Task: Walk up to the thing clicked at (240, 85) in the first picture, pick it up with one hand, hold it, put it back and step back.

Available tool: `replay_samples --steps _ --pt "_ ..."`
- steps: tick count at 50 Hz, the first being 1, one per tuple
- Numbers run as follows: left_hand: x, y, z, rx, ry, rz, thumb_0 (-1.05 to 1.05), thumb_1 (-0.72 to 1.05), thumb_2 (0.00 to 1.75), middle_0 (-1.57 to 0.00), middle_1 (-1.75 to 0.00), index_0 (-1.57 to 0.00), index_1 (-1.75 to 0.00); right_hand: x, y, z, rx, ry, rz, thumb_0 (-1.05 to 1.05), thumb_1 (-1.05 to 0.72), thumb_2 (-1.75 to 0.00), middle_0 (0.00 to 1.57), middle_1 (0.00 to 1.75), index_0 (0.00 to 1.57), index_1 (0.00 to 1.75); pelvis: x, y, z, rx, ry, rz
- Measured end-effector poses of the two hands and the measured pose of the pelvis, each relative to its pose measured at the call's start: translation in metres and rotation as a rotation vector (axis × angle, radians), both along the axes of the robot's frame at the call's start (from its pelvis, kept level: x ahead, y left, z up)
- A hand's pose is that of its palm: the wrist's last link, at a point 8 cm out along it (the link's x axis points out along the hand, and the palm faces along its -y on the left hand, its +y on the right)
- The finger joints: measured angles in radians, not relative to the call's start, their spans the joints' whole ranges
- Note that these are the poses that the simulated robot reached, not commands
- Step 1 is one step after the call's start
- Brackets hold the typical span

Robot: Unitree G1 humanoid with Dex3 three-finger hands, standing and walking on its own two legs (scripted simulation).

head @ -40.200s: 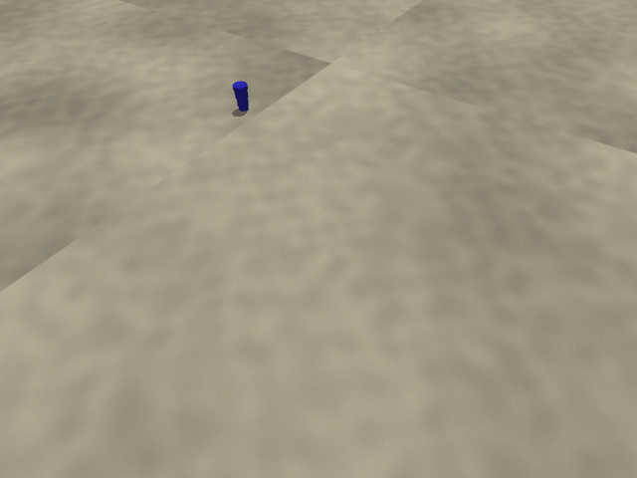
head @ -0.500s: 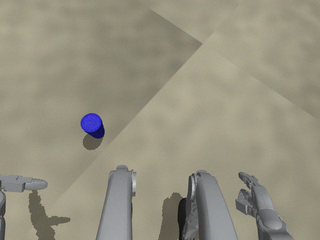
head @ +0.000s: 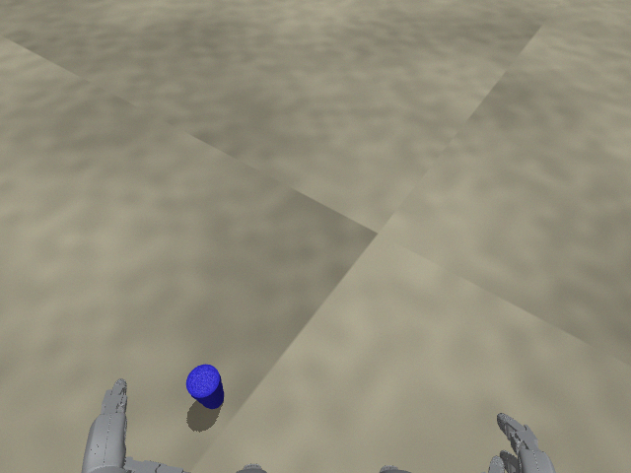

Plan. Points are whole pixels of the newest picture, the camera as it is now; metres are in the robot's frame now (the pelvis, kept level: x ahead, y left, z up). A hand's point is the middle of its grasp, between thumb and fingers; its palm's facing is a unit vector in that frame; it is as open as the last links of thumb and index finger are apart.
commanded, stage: home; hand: left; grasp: from the side
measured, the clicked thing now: (208, 390) +0.43 +0.28 -0.62
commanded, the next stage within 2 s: stand in 1.66 s
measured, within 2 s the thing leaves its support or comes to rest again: neither
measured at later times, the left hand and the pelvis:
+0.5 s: hand (170, 469) +0.16 +0.18 -0.04, palm faces +0.13 -0.95 -0.29, open 17.5 cm; pelvis +0.00 -0.01 +0.02, yaw +1 degrees
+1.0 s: hand out of the picture +0.16 +0.17 -0.03, palm faces +0.11 -0.95 -0.29, open 17.5 cm; pelvis -0.01 -0.01 +0.02, yaw +1 degrees
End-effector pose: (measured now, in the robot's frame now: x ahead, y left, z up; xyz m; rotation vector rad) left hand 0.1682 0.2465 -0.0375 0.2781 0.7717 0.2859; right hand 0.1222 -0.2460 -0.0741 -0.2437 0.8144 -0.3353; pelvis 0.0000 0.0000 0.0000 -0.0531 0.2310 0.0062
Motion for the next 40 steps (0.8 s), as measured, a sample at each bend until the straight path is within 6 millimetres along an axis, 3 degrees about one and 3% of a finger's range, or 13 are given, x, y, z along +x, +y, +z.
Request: replay_samples --steps 8,18,40 --pt "-0.011 -0.021 0.03 -0.052 -0.047 -0.044 0.0 -0.51 0.07 -0.06 -0.06 -0.06 -0.06 0.02 0.014 0.018 0.027 -0.094 0.036 0.01 -0.9 -0.9 0.21 0.3 0.21 0.3 0.005 0.003 0.014 0.006 -0.061 0.003" --pt "-0.029 -0.019 0.026 -0.048 -0.005 -0.021 0.0 -0.52 0.07 -0.06 -0.06 -0.06 -0.06 0.043 0.014 0.032 0.016 -0.163 0.111 0.01 -0.9 -0.9 0.21 0.3 0.21 0.3 0.001 -0.004 0.017 0.014 -0.089 0.013" --pt "-0.031 -0.035 0.029 -0.065 -0.013 -0.045 -0.01 -0.57 0.04 -0.06 -0.05 -0.05 -0.05 0.018 -0.006 0.027 0.014 -0.12 0.082 0.01 -0.9 -0.9 0.21 0.3 0.21 0.3 -0.006 -0.015 0.021 0.026 -0.106 0.009"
